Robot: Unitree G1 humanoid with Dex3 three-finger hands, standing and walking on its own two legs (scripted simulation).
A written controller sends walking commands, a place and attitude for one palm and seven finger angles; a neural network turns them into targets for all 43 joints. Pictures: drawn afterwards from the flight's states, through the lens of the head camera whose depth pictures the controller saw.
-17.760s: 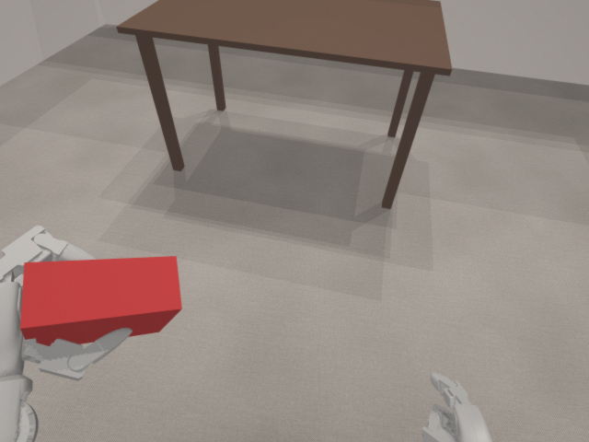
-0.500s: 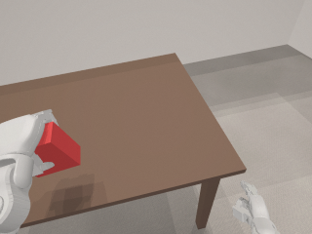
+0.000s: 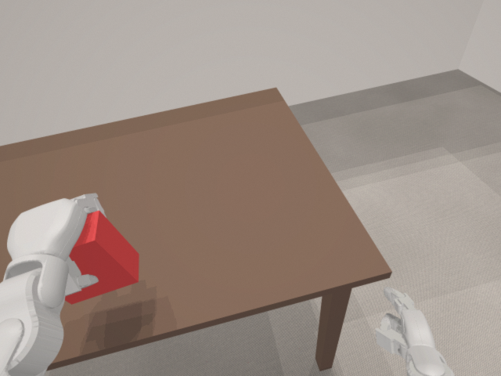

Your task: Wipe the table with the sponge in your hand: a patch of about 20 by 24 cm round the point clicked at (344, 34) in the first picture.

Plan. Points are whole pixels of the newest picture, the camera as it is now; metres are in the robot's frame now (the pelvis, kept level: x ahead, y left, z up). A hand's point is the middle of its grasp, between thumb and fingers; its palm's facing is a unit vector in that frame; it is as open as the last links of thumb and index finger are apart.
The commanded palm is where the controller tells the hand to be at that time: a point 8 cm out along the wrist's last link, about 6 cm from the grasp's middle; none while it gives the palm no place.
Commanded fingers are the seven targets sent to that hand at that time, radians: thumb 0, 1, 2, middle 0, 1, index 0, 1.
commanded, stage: move the sponge above the wiping area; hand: left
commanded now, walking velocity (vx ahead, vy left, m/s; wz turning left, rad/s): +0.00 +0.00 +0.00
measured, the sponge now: (92, 266) +0.23 +0.30 +0.09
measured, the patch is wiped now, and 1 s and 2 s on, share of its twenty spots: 0.00 0.00 0.00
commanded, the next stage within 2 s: none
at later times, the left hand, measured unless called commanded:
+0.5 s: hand (103, 263) +0.23 +0.27 +0.10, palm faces -0.01 -0.12 -0.99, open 9.8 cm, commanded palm +0.20 +0.28 +0.19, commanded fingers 0.00 0.10 1.30 -1.20 -1.60 -1.20 -1.60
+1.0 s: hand (106, 258) +0.24 +0.28 +0.09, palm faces -0.06 -0.07 -1.00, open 9.8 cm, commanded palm +0.22 +0.28 +0.17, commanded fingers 0.00 0.10 1.30 -1.20 -1.60 -1.20 -1.60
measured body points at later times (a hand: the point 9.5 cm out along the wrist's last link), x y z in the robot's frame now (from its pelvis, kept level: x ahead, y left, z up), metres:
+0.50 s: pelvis +0.00 +0.01 +0.00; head +0.00 -0.03 +0.45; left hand +0.22 +0.27 +0.15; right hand +0.25 -0.20 -0.08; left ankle +0.04 +0.15 -0.74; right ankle -0.01 -0.12 -0.74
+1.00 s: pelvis +0.01 +0.00 +0.00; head +0.01 -0.04 +0.45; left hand +0.24 +0.28 +0.15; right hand +0.26 -0.21 -0.08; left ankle +0.04 +0.15 -0.74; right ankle -0.01 -0.12 -0.74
